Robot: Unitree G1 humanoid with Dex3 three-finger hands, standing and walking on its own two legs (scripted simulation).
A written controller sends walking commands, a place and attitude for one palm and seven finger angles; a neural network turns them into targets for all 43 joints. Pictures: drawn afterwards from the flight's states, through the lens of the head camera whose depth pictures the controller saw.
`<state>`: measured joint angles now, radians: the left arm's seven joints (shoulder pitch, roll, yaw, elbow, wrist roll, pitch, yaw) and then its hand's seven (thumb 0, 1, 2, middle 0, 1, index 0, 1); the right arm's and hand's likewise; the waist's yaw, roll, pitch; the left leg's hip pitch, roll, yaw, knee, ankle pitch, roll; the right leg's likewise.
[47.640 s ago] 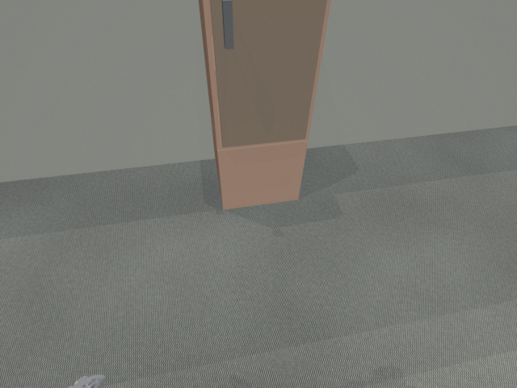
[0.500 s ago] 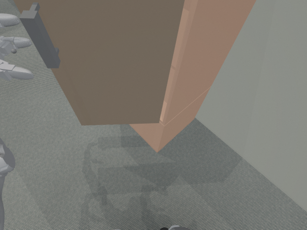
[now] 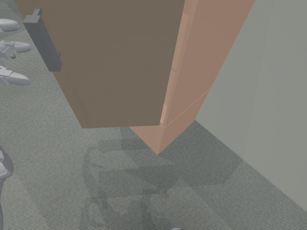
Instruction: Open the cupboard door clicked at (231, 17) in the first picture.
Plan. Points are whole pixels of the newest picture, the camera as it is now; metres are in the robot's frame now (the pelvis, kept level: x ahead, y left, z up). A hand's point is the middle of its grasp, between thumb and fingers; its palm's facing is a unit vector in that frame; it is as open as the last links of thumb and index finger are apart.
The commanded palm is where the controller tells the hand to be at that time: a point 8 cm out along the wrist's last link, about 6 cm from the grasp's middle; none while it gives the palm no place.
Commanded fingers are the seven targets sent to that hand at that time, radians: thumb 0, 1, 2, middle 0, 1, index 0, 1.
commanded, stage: slide the fingers in behind the handle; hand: left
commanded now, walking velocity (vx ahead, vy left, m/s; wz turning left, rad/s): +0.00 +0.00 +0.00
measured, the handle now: (47, 40) +0.54 +0.23 +0.16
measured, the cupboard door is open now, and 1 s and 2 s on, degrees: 50 50 50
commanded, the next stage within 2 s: close the thumb around the handle in 1.42 s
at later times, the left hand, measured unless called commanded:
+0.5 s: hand (35, 57) +0.48 +0.24 +0.16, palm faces +0.01 -1.00 -0.01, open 14.0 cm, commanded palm +0.46 +0.29 +0.16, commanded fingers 0.00 -0.50 0.30 -0.30 -1.20 -0.30 -1.20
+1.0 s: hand (49, 54) +0.49 +0.22 +0.16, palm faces +0.00 -1.00 +0.01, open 14.0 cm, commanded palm +0.47 +0.27 +0.16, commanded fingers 0.00 -0.50 0.30 -0.30 -1.20 -0.30 -1.20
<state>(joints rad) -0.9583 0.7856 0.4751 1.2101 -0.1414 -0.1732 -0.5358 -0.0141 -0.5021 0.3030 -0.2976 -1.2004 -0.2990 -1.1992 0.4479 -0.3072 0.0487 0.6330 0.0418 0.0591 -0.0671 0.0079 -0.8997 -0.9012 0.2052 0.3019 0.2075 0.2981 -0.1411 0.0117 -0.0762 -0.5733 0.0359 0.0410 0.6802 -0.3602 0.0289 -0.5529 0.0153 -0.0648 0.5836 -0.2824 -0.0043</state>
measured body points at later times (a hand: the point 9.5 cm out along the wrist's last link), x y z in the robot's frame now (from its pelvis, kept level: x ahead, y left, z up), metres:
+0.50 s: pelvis -0.01 +0.00 +0.00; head +0.07 +0.01 +0.44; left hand +0.47 +0.30 +0.17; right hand +0.02 -0.27 -0.11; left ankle -0.03 +0.09 -0.72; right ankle -0.01 -0.12 -0.72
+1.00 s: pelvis +0.00 -0.01 +0.00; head +0.08 +0.00 +0.44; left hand +0.48 +0.27 +0.16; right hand +0.00 -0.28 -0.11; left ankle -0.03 +0.09 -0.72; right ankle -0.01 -0.12 -0.72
